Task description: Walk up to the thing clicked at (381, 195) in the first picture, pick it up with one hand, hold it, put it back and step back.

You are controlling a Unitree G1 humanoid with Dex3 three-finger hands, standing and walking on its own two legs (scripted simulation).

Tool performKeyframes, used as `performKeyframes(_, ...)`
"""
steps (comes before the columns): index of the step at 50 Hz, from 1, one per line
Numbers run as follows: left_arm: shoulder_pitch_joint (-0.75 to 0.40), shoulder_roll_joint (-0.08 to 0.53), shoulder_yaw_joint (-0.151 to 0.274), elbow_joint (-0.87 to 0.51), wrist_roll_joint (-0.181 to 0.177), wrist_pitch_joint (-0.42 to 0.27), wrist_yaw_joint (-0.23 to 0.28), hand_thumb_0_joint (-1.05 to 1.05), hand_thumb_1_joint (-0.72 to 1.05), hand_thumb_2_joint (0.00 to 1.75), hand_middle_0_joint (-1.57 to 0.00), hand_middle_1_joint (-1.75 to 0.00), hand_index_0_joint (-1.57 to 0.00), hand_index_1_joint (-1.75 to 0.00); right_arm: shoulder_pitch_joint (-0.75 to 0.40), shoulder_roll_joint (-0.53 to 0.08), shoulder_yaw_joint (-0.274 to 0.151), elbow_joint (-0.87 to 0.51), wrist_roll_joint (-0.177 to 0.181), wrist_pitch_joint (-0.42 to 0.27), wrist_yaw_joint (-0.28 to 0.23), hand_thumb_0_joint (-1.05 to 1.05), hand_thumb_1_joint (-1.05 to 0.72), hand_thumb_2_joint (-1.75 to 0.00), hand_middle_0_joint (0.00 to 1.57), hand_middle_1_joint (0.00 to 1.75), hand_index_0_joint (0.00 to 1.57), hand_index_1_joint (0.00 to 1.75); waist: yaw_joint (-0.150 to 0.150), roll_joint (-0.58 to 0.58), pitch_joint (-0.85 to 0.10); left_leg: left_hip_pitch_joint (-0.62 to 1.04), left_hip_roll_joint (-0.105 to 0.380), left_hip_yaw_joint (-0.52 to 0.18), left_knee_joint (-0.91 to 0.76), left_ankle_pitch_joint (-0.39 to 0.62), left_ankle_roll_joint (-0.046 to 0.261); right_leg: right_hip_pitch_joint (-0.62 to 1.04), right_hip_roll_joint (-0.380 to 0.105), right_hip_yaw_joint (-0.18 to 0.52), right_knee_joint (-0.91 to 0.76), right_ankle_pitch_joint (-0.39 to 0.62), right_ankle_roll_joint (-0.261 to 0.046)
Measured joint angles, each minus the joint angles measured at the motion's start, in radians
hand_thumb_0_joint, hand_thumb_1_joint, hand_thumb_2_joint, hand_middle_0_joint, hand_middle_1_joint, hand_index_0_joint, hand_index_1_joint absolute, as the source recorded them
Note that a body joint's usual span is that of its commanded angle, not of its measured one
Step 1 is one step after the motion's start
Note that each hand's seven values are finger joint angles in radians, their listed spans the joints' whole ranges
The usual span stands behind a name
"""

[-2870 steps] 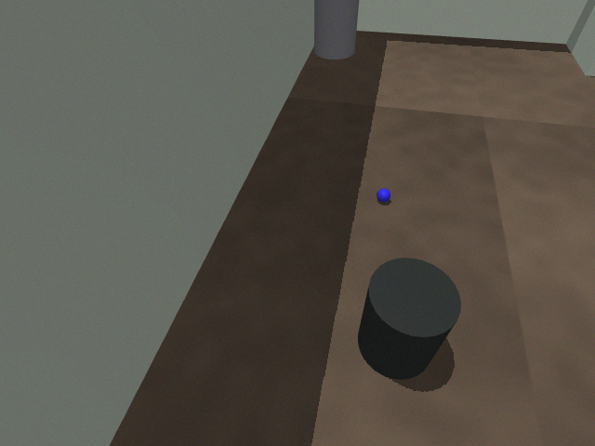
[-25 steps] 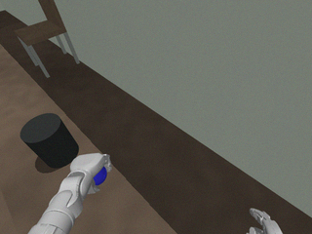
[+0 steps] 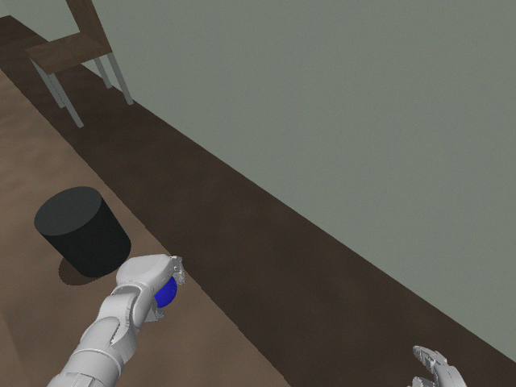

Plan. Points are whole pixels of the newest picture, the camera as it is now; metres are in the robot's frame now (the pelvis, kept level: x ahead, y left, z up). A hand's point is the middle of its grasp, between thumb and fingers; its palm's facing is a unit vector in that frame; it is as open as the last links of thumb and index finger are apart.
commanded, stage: crouch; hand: left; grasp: from above
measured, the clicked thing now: (158, 289) +0.31 +0.23 -0.05
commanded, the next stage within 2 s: none
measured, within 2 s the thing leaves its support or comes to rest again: neither
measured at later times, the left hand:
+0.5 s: hand (160, 316) +0.28 +0.23 -0.11, palm faces -0.48 -0.03 -0.88, open 8.4 cm
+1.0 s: hand (185, 329) +0.35 +0.26 -0.36, palm faces -0.46 +0.01 -0.89, open 8.3 cm
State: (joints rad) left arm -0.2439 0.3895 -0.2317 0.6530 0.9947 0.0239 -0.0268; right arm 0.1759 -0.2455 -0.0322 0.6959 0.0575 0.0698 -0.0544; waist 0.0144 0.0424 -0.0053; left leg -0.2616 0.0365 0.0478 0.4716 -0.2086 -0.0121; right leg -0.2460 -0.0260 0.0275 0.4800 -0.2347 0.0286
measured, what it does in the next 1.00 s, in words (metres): lowers itself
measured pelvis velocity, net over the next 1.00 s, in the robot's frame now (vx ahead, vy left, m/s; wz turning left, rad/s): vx -0.05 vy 0.01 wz -0.01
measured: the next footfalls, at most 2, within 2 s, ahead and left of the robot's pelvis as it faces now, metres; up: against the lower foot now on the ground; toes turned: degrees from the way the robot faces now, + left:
none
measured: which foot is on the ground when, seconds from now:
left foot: down 0.00-1.00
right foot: down 0.00-1.00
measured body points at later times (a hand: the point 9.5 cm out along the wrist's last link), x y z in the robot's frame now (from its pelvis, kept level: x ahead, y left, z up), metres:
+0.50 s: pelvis -0.01 +0.00 -0.02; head +0.04 +0.00 +0.43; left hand +0.30 +0.23 -0.06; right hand +0.13 -0.27 -0.13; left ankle +0.03 +0.13 -0.74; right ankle +0.01 -0.14 -0.74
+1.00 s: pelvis -0.05 +0.01 -0.22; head +0.12 +0.03 +0.19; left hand +0.36 +0.25 -0.31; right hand -0.01 -0.27 -0.35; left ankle +0.02 +0.13 -0.74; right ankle +0.01 -0.14 -0.74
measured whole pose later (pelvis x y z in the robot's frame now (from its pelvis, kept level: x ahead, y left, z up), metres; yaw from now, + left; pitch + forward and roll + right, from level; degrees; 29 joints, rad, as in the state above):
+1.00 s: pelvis -0.05 +0.01 -0.22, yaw +0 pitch +32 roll -4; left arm -0.66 0.47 -0.01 1.22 1.18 -0.08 0.37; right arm 0.24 -0.23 -0.07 0.76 -0.06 -0.02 0.00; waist -0.14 0.05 -0.20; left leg -1.66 0.05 -0.04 1.67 -0.59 0.00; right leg -1.59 -0.01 0.00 1.64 -0.62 0.05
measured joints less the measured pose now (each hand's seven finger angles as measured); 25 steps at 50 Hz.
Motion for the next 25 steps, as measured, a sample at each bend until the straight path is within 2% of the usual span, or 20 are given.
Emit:
performKeyframes(8,0.003,-0.001,0.006,-0.003,0.002,-0.004,-0.001,0.02,0.21,0.57,-0.58,-0.94,-0.65,-0.79,0.001,0.001,0.000,-0.006,0.000,0.002,0.001,0.01,-0.91,-0.90,0.20,0.30,0.20,0.30,-0.001,0.000,0.003,0.002,0.000,0.000,-0.003,0.000,0.000,0.003,0.000,0.000,-0.004,0.000,0.000)
performKeyframes(15,0.003,-0.002,0.019,0.038,0.015,-0.021,0.030,0.02,0.21,0.57,-0.58,-0.94,-0.66,-0.79,-0.002,0.003,-0.001,-0.007,-0.003,0.005,0.004,0.01,-0.90,-0.90,0.20,0.30,0.20,0.30,-0.009,-0.007,0.005,-0.014,-0.001,-0.004,0.006,-0.003,-0.001,-0.013,-0.001,-0.003,0.008,-0.006,-0.001)
performKeyframes(19,-0.010,-0.006,0.028,0.109,0.035,-0.050,0.087,0.02,0.21,0.57,-0.59,-0.93,-0.66,-0.79,-0.003,0.004,-0.004,-0.004,-0.012,0.007,0.009,0.01,-0.90,-0.90,0.20,0.30,0.20,0.30,-0.020,-0.019,0.007,-0.056,-0.002,-0.011,0.035,-0.012,-0.002,-0.052,-0.002,-0.009,0.038,-0.017,-0.001)
performKeyframes(25,-0.077,-0.015,0.040,0.268,0.093,-0.078,0.209,0.01,0.20,0.55,-0.61,-0.91,-0.68,-0.77,0.003,-0.004,-0.018,0.016,-0.035,0.000,0.028,0.01,-0.90,-0.90,0.20,0.30,0.20,0.30,-0.040,-0.040,-0.016,-0.227,0.003,-0.025,0.178,-0.061,-0.004,-0.214,0.002,-0.018,0.170,-0.065,-0.003)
